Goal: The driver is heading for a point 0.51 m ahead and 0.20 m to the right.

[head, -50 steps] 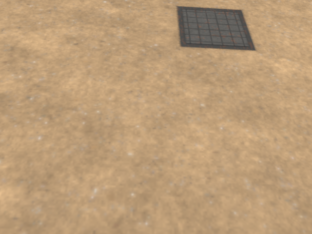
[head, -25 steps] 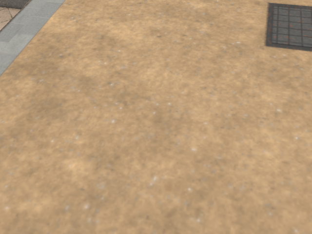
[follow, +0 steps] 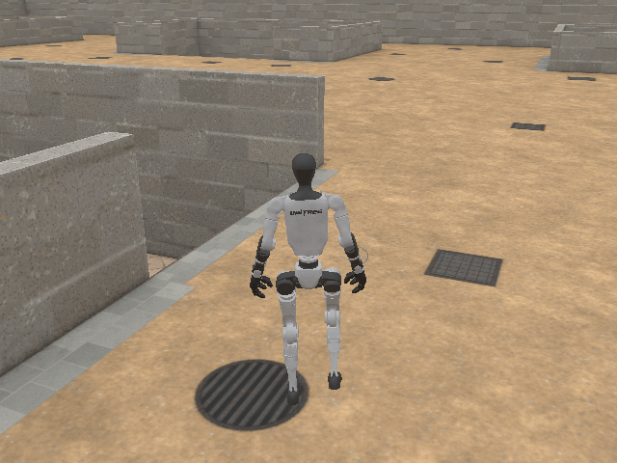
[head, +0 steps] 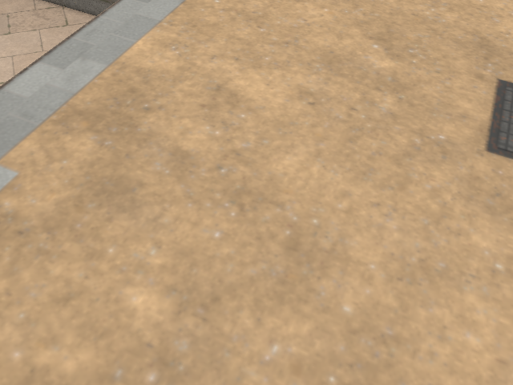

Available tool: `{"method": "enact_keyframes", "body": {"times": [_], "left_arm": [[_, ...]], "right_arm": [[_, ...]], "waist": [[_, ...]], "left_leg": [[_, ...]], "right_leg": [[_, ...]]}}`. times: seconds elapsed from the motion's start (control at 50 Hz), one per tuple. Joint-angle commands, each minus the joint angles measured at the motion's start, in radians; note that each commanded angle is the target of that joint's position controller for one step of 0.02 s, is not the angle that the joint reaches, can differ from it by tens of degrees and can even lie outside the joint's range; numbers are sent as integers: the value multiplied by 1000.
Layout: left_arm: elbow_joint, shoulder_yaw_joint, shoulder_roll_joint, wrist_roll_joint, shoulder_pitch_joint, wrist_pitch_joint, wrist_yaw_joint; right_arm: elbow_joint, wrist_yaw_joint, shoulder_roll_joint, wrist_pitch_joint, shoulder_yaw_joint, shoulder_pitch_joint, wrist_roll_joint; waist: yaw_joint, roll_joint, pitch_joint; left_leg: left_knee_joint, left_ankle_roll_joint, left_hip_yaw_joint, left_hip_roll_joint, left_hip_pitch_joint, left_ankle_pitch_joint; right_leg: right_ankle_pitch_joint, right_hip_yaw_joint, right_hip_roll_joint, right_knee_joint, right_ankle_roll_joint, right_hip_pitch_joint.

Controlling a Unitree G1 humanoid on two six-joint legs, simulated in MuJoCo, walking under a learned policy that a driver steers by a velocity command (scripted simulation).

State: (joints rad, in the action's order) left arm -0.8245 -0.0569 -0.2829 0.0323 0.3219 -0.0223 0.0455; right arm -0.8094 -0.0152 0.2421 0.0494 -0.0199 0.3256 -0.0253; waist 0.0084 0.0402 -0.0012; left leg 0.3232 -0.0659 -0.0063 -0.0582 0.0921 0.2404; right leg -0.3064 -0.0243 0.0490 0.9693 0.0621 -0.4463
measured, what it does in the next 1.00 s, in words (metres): walks ahead, turning right: right foot, then left foot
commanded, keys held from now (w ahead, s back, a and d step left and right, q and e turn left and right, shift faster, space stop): w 0.02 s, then w+e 0.56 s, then no key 0.42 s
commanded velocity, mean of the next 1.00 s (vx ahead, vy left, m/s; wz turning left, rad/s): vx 0.37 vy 0.00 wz -0.29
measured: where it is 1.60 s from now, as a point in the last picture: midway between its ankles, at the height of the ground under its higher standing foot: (299, 383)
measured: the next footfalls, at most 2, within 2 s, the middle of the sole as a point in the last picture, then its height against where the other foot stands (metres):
right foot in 0.32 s outside the picture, level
left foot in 0.82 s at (273, 342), level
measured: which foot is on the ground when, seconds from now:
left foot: down 0.00-0.34, up 0.36-0.80, down 0.82-1.00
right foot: up 0.00-0.30, down 0.32-0.82, up 0.84-1.00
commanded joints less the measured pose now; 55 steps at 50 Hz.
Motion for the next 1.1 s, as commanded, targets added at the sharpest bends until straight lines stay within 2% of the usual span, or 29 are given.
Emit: {"method": "enact_keyframes", "body": {"times": [0.02, 0.12, 0.22, 0.28, 0.3, 0.32, 0.34, 0.36, 0.38, 0.4, 0.42, 0.44, 0.48, 0.52, 0.58, 0.66, 0.72, 0.76, 0.8, 0.82, 0.84, 0.86, 0.88, 0.9, 0.92, 0.94, 0.96, 1.0, 1.1], "left_arm": [[70, -15, -71, 11, -72, -10, 9], [114, 3, -35, -3, -228, -4, 14], [155, 18, -22, 0, -325, -7, 20], [123, 6, -51, 2, -205, -10, 6], [86, -6, -75, 3, -82, -15, 1], [41, -24, -110, 14, 65, -22, -8], [29, -57, -221, 26, 178, -19, -25], [41, -67, -261, -3, 130, -11, -23], [36, -68, -236, -34, 76, -8, -21], [40, -57, -188, -33, 24, -7, -26], [37, -44, -140, -27, -8, -8, -28], [33, -37, -120, -29, -28, -14, -32], [32, -31, -110, -30, -37, -28, -32], [24, -37, -130, -33, -15, -39, -31], [13, -42, -142, -35, 38, -38, -33], [-16, -35, -125, -38, 111, -33, -43], [-30, -25, -108, -28, 144, -22, -56], [-30, -23, -110, -16, 131, -18, -66], [-22, -25, -131, -19, 80, -25, -72], [-15, -22, -128, -30, 59, -34, -68], [19, -5, -66, -44, 113, -45, -66], [-19, -4, -38, -75, 277, -29, -73], [-53, -15, -113, -32, 242, -11, -79], [-52, -14, -100, -19, 166, -1, -74], [-46, -8, -81, -13, 116, 9, -68], [-44, -5, -66, -9, 86, 24, -60], [-57, -1, -51, -3, 105, 40, -55], [-77, 8, -29, -11, 121, 58, -54], [-97, 22, -26, -12, 26, 77, -68]], "right_arm": [[15, 7, 140, 29, -33, 46, 14], [-38, 10, 122, 37, -27, 96, 4], [-81, 24, 134, 46, -24, 107, 4], [-95, 38, 175, 40, -30, 87, -6], [-96, 41, 192, 30, -35, 84, -11], [-89, 44, 200, 25, -35, 82, -8], [-45, 37, 141, 32, -17, 110, 7], [-9, 22, 115, 41, -20, 125, 13], [8, 18, 164, 48, -27, 29, -5], [27, 12, 156, 61, -21, -21, 4], [26, 12, 143, 64, -19, -33, 2], [33, 12, 136, 49, -18, -38, -12], [30, 6, 113, 11, -12, -6, -30], [48, 2, 99, -8, -9, -38, -32], [102, 0, 101, -13, -8, -184, -28], [122, -3, 78, -4, 2, -266, -12], [128, 0, 75, 3, 9, -310, -3], [114, 6, 99, 11, 4, -275, -5], [61, 19, 138, 28, -10, -129, -9], [35, 28, 155, 47, -14, -30, -14], [32, 37, 226, 55, -23, 67, -25], [25, 29, 234, 32, -39, 60, 1], [40, 18, 165, 18, -26, 30, 28], [45, 18, 107, 15, -10, -49, 29], [48, 22, 64, 10, 5, -110, 21], [42, 28, 55, 7, 12, -136, 19], [28, 30, 67, 4, 11, -141, 14], [8, 27, 77, 5, 10, -145, 5], [-35, 27, 118, -19, -4, -112, 2]], "waist": [[-18, -138, -67], [-46, -128, -113], [-50, -109, -135], [15, -135, -32], [65, -138, 43], [130, -110, 124], [147, 40, 242], [78, 205, 326], [85, 60, 231], [63, 2, 106], [26, -66, 23], [-6, -71, -13], [-39, -44, -2], [-40, -31, -11], [1, -14, -56], [44, 4, -24], [74, 30, 2], [56, 46, 6], [-19, 47, 38], [-71, 7, 86], [-66, -147, 227], [-22, -299, 379], [-21, -118, 328], [-7, -77, 204], [8, -61, 125], [20, -96, 74], [34, -136, 62], [49, -152, 73], [10, -187, 54]], "left_leg": [[-192, -123, -212, 238, -118, -205], [-211, -113, -59, 230, -99, -386], [-207, -85, 32, 270, -132, -546], [46, -52, 96, 277, -215, -1042], [229, -42, 112, 272, -209, -1097], [464, -25, 141, 250, -84, -957], [828, 5, 165, 169, 198, -532], [1120, 36, 50, -39, 511, 258], [1143, 22, -81, 39, 602, 178], [1077, 20, -69, 88, 608, 92], [981, 23, -59, 124, 565, 63], [920, 37, -60, 143, 516, 67], [845, 66, -45, 151, 445, 72], [766, 91, -22, 155, 459, 33], [601, 122, -4, 158, 538, -107], [416, 111, 33, 105, 490, -248], [321, 85, 47, 56, 432, -273], [251, 57, 26, 37, 371, -227], [130, 15, 8, 23, 223, -245], [58, -10, -30, 86, 58, -450], [185, -82, -237, 342, -211, -994], [206, -274, -481, 536, -368, -1281], [150, -261, -472, 479, -253, -1084], [95, -224, -377, 420, -132, -882], [42, -185, -306, 368, -29, -752], [-4, -158, -240, 323, 57, -674], [-28, -140, -189, 285, 132, -632], [-43, -129, -134, 251, 185, -561], [-95, -119, -175, 238, 210, -51]], "right_leg": [[93, 3, 38, 45, -32, -263], [206, 7, 9, -95, -49, -297], [257, -56, -27, -320, 16, -173], [148, -113, -113, -357, 80, 9], [118, -116, -148, -391, 101, 138], [125, -70, -138, -446, 134, 361], [-23, 285, 110, -474, 230, 635], [44, 831, 313, -644, 363, 785], [38, 733, 269, -669, 340, 717], [99, 591, 246, -689, 312, 568], [197, 500, 199, -714, 272, 432], [274, 435, 152, -726, 248, 338], [360, 356, 103, -750, 238, 253], [360, 318, 73, -772, 237, 214], [320, 317, 43, -800, 207, 219], [797, 222, 10, -681, 109, 313], [872, 221, 7, -622, 70, 379], [894, 253, 28, -562, 58, 422], [950, 272, 24, -424, 40, 447], [838, 253, -10, -286, 24, 393], [348, 204, -78, -41, 0, 231], [-356, 130, -219, 215, -24, 66], [-305, 176, -179, 260, -21, 38], [-243, 184, -152, 245, -31, 25], [-207, 174, -121, 186, -41, 31], [-177, 162, -97, 122, -54, 64], [-144, 131, -102, 89, -65, 132], [-131, 98, -104, -16, -75, 206], [-92, 43, -79, -275, -66, 246]]}}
